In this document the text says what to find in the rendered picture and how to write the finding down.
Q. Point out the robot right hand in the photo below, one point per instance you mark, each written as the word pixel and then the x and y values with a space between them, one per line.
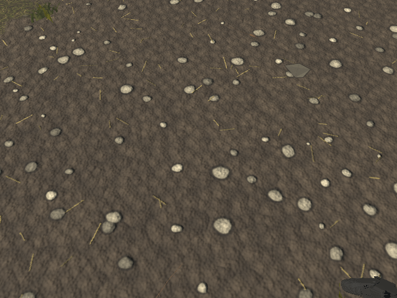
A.
pixel 370 287

